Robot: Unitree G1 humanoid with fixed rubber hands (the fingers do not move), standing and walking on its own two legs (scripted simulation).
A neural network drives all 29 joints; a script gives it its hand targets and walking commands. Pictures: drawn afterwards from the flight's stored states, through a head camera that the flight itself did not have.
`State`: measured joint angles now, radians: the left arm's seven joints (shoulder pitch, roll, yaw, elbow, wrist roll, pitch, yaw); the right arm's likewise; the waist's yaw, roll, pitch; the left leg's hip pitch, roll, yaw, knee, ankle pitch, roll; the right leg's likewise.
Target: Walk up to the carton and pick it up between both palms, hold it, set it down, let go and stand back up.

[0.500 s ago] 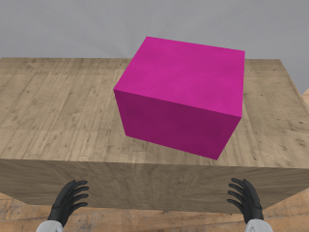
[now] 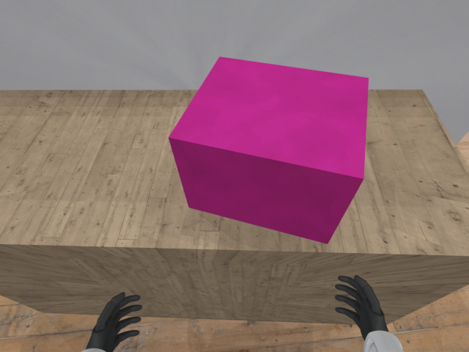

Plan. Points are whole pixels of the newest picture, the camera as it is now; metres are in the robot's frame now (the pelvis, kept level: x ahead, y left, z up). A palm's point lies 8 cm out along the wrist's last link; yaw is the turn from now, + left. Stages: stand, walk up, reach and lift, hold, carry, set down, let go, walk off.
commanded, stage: let go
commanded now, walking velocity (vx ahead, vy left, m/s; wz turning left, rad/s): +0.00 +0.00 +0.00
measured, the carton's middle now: (271, 147) +0.51 -0.05 +0.02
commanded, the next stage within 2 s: stand in 0.44 s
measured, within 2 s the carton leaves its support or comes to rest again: neither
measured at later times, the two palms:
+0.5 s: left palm (110, 346) +0.15 +0.24 -0.07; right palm (375, 337) +0.17 -0.21 -0.09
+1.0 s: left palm out of the picture +0.11 +0.24 -0.08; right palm out of the picture +0.11 -0.27 -0.09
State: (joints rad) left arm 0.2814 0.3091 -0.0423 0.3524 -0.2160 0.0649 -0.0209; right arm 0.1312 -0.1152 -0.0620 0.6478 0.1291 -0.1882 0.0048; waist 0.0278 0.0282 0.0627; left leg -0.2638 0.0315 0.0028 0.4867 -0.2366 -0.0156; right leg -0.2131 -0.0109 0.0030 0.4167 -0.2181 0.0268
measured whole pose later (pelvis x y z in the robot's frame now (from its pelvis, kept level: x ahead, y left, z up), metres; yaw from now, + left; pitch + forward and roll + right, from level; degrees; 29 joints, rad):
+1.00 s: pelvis -0.01 -0.01 -0.01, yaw +0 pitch -1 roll -1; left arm 0.28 0.27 -0.04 0.66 -0.07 -0.02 0.00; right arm 0.26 -0.27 -0.06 0.74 0.06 -0.06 0.02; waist 0.01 0.03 -0.07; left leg -0.26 0.03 0.00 0.54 -0.26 -0.01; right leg -0.22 -0.01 0.00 0.50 -0.26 0.03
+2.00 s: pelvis -0.01 -0.01 -0.01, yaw +0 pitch -2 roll -1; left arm 0.28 0.27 -0.04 0.74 -0.07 -0.03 0.00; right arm 0.23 -0.27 -0.06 0.74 0.06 -0.05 0.01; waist 0.01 0.03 -0.01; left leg -0.26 0.03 0.00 0.55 -0.26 -0.01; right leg -0.22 -0.01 0.00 0.51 -0.25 0.03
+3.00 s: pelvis -0.02 -0.01 -0.01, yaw +0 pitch -2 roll -1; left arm 0.28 0.27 -0.04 0.77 -0.07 -0.03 0.00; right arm 0.20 -0.27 -0.06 0.74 0.06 -0.04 0.01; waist 0.01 0.03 0.03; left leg -0.26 0.03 0.00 0.55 -0.25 -0.01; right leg -0.22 -0.01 0.00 0.51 -0.25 0.03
